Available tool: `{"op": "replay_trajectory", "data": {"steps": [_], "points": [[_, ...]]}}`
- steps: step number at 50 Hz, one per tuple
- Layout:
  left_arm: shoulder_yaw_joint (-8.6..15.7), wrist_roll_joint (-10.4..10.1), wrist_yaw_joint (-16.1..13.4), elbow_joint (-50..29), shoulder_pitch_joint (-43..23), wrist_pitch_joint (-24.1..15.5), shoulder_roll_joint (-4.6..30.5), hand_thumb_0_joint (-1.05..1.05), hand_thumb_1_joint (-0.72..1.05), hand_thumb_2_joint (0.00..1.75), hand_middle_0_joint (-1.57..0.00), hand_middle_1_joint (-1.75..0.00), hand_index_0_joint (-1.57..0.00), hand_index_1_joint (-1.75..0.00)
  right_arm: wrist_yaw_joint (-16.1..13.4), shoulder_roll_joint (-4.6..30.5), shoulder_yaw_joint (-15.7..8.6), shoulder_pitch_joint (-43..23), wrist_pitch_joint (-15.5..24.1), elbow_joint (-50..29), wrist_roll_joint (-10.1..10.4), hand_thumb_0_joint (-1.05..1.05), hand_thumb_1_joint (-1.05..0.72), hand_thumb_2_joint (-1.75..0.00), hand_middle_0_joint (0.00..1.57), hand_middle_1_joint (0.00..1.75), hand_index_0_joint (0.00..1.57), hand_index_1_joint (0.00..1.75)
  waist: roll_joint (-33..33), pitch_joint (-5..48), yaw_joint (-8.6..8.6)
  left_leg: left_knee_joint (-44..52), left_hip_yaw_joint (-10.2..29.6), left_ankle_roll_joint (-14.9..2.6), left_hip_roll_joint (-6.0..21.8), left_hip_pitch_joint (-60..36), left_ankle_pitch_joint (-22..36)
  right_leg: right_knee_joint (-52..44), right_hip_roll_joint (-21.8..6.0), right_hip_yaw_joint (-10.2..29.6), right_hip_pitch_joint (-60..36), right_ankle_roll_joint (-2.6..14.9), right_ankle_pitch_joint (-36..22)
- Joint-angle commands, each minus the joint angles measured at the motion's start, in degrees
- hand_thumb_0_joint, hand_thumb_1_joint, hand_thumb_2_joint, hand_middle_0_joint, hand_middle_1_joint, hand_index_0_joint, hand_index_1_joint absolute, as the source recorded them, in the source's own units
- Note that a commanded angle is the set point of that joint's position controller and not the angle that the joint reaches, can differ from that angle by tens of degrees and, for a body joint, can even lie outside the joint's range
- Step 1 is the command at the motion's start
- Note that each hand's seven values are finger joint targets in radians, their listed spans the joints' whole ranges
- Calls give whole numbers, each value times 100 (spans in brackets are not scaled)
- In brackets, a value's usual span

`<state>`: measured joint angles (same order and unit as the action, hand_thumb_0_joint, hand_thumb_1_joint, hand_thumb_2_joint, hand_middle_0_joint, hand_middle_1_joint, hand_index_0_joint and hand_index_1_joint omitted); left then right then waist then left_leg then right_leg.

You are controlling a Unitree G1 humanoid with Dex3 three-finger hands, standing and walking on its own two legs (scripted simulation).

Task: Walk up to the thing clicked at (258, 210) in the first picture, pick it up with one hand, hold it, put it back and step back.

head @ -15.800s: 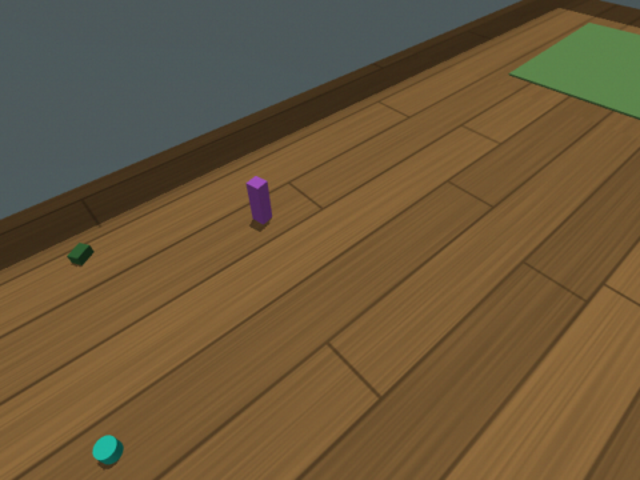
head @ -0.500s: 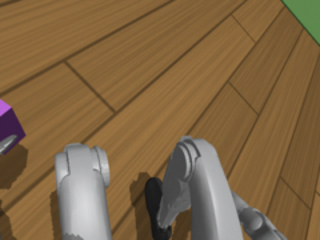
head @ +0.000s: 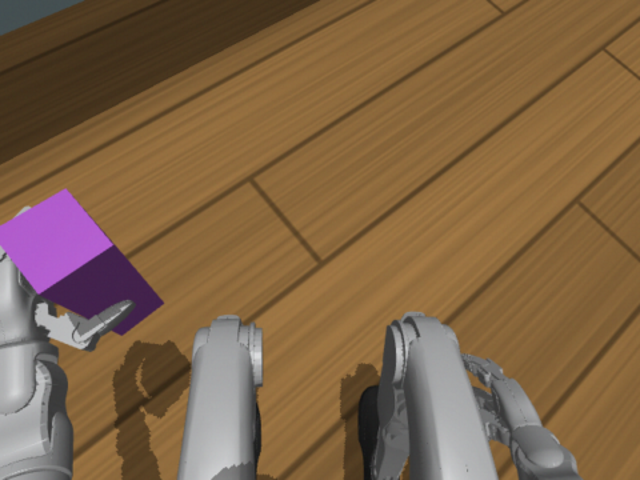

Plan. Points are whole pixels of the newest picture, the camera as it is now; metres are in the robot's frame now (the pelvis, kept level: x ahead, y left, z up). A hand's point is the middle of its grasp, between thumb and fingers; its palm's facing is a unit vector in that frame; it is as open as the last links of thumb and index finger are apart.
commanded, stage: hold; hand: left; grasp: from the side
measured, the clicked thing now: (99, 276) +0.35 +0.26 -0.01
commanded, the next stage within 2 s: none
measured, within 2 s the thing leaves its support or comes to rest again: neither
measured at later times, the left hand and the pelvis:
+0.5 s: hand out of the picture +0.36 +0.24 +0.22, palm faces +0.33 -0.94 -0.05, open 10.8 cm; pelvis +0.04 +0.00 +0.20, yaw +3 degrees
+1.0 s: hand out of the picture +0.38 +0.22 +0.31, palm faces +0.31 -0.95 -0.06, open 10.7 cm; pelvis +0.07 +0.00 +0.28, yaw +4 degrees
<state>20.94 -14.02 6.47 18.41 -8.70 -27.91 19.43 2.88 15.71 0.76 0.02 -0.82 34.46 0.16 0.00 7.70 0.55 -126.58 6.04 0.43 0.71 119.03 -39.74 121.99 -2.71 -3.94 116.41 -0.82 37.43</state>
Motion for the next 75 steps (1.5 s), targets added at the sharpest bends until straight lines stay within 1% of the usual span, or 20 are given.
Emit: {"op": "replay_trajectory", "data": {"steps": [1, 3, 10, 13, 15, 16, 18, 19, 24, 26, 35, 37, 39, 45, 47, 48, 53, 54, 57, 75], "points": [[580, -250, -151, -1972, -458, 8, 1079, 0, -2, 121, -122, -145, -128, -142, -272, 1129, -547, 442, 292, -807, 180, 0, -89, -89, 20, 30, 20, 30, -407, 3837, -65, 2360, -282, -230, -89, -2823, 396, -2177, 245, 119, -2954, 221, -530], [196, -184, -253, -2356, -307, 170, 727, 0, 0, 123, -123, -147, -128, -144, -324, 1075, -556, 482, 322, -865, 222, 0, -89, -89, 20, 30, 20, 30, -495, 3872, 7, 2672, -218, -181, -79, -3300, 675, -2341, 245, 119, -3107, 236, -777], [0, 36, -781, -2710, -176, 451, 404, 0, 2, 127, -125, -149, -130, -147, -493, 798, -542, 652, 451, -822, 205, 0, -88, -89, 20, 30, 20, 30, -516, 3370, 65, 3559, -263, -167, -54, -4312, 1083, -3315, 251, 231, -3988, 197, -1089], [99, 143, -915, -2874, -34, 486, 560, 0, 1, 126, -127, -148, -132, -146, -548, 703, -531, 720, 484, -837, 193, 0, -88, -89, 20, 30, 20, 30, -448, 3341, 16, 3978, -298, -172, -58, -4678, 1179, -3751, 260, 243, -4624, 173, -1159], [-237, 162, -937, -2663, 137, 533, 153, 0, 5, 128, -129, -150, -134, -148, -572, 634, -513, 797, 526, -805, 171, 0, -88, -89, 20, 30, 20, 30, -286, 3066, 148, 4233, -293, -176, -48, -4892, 1236, -4038, 275, 209, -4834, 151, -1251], [-114, 162, -964, -2767, -27, 527, 294, 0, 5, 127, -129, -149, -134, -147, -587, 633, -526, 815, 536, -763, 176, 0, -88, -89, 20, 30, 20, 30, -290, 2981, 108, 4345, -308, -177, -53, -4964, 1192, -4156, 273, 224, -4911, 152, -1206], [-366, 185, -962, -2234, 262, 558, -69, 0, 7, 128, -130, -149, -134, -147, -585, 622, -496, 828, 557, -766, 163, 0, -88, -88, 20, 30, 20, 30, -316, 2659, 185, 4618, -238, -152, -23, -5203, 1317, -4298, 274, 162, -5011, 165, -1318], [-234, 198, -981, -2498, 86, 512, 120, 0, 8, 128, -130, -149, -134, -147, -578, 641, -517, 858, 570, -734, 155, 0, -88, -89, 20, 30, 20, 30, -424, 2724, 77, 4718, -224, -124, -9, -5450, 1468, -4336, 272, 145, -5069, 184, -1406], [-588, 472, -983, -2157, 2, 506, 20, 0, 5, 122, -127, -143, -131, -141, -552, 589, -500, 978, 569, -764, 105, 0, -88, -88, 20, 30, 20, 30, -535, 2376, 158, 5349, -168, -79, 17, -6135, 1603, -4853, 243, 115, -5485, 190, -1535], [-466, 514, -991, -2036, 176, 502, 120, 0, 5, 121, -128, -143, -132, -141, -543, 591, -498, 990, 567, -760, 96, 0, -89, -89, 20, 30, 20, 30, -543, 2353, 57, 5562, -135, -60, 25, -6432, 1756, -4984, 236, 105, -5666, 193, -1648], [-617, 600, -1146, -1980, -286, 342, 2, 0, 8, 118, -125, -139, -129, -137, -545, 442, -416, 1143, 589, -677, -7, 0, -89, -89, 20, 30, 20, 30, -427, 2083, 132, 6227, -238, -76, -1, -7064, 1886, -5812, 258, 129, -6659, 173, -1880], [-848, 625, -1129, -1919, -366, 322, -198, 0, 8, 120, -126, -140, -129, -139, -544, 440, -405, 1201, 597, -656, -32, 0, -89, -89, 20, 30, 20, 30, -434, 2045, 191, 6373, -218, -50, 11, -7276, 2057, -5900, 270, 99, -6749, 186, -2026], [-673, 643, -1147, -1998, -472, 287, 8, 0, 9, 120, -124, -139, -127, -138, -554, 447, -408, 1283, 586, -583, -37, 0, -89, -89, 20, 30, 20, 30, -445, 2110, 96, 6488, -227, -42, 10, -7547, 2202, -6000, 273, 83, -6944, 191, -2138], [-954, 667, -1177, -1493, -343, 398, -356, 0, 7, 119, -124, -138, -127, -137, -536, 387, -368, 1278, 542, -590, -65, 0, -89, -89, 20, 30, 20, 30, -260, 1756, 140, 6867, -287, -46, 0, -7720, 2191, -6437, 295, 56, -7377, 170, -2201], [-822, 673, -1235, -1881, -705, 354, -143, 0, 6, 119, -122, -137, -125, -136, -557, 376, -373, 1335, 549, -551, -74, 0, -89, -89, 20, 30, 20, 30, -324, 1929, 117, 6879, -337, -55, -19, -7901, 2401, -6551, 271, 109, -7638, 145, -2437], [-860, 674, -1243, -1429, -366, 414, -298, 0, 6, 120, -123, -138, -126, -138, -558, 367, -359, 1304, 529, -570, -62, 0, -89, -89, 20, 30, 20, 30, -143, 1730, 91, 6959, -335, -57, -17, -7885, 2452, -6596, 278, 80, -7693, 144, -2467], [-913, 752, -1374, -1835, -868, 330, -261, 0, 4, 120, -122, -138, -125, -137, -565, 323, -363, 1316, 496, -540, -115, 0, -89, -89, 20, 30, 20, 30, -321, 1704, 97, 7182, -373, -42, -27, -8122, 2458, -6805, 266, 100, -7870, 141, -2507], [-966, 780, -1358, -1256, -525, 397, -415, 0, 3, 119, -122, -137, -125, -137, -569, 322, -363, 1281, 487, -566, -114, 0, -89, -89, 20, 30, 20, 30, -221, 1487, 124, 7254, -384, -38, -26, -8138, 2426, -6861, 278, 87, -7860, 141, -2465], [-872, 785, -1390, -1545, -679, 338, -281, 0, 3, 119, -118, -135, -121, -134, -590, 325, -358, 1367, 438, -515, -138, 0, -89, -89, 20, 30, 20, 30, -306, 1732, 49, 7315, -359, -2, -14, -8416, 2794, -6860, 303, 66, -8054, 164, -2732], [-1013, 779, -1494, -1376, -1089, 340, -496, 0, 7, 116, -122, -136, -124, -135, -640, 255, -310, 1213, 321, -523, -168, 0, -89, -89, 20, 30, 20, 30, -217, 1437, 71, 7820, -485, -5, -53, -8800, 2749, -7452, 303, 97, -8722, 94, -2839]]}}
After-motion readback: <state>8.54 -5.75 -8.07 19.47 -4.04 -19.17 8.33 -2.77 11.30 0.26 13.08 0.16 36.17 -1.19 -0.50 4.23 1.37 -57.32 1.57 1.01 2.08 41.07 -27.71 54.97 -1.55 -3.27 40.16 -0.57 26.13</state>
